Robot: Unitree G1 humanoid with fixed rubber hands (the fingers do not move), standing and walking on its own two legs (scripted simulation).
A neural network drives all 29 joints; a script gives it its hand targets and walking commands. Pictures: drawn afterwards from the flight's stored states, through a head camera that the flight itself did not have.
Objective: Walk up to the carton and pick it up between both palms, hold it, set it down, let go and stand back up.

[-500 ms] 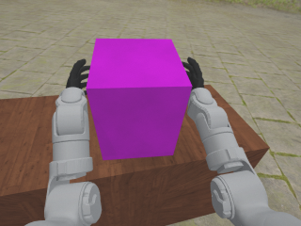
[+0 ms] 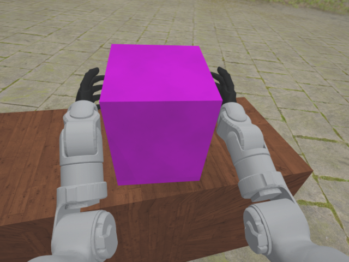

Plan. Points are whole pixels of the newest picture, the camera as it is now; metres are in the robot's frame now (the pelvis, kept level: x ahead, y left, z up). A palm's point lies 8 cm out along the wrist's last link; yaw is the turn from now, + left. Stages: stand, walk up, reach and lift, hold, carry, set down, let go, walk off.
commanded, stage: hold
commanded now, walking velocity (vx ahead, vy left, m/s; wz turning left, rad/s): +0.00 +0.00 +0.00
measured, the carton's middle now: (158, 116) +0.39 +0.02 +0.18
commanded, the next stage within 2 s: none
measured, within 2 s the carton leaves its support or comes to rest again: neither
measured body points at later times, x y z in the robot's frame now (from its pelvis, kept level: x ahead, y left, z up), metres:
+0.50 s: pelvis +0.00 +0.00 +0.00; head -0.06 +0.03 +0.44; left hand +0.37 +0.16 +0.22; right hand +0.38 -0.14 +0.23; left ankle +0.04 +0.11 -0.75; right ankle +0.00 -0.11 -0.75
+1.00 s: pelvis +0.00 +0.00 +0.00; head -0.06 +0.02 +0.45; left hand +0.37 +0.16 +0.22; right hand +0.37 -0.14 +0.22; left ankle +0.04 +0.11 -0.75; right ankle +0.00 -0.11 -0.75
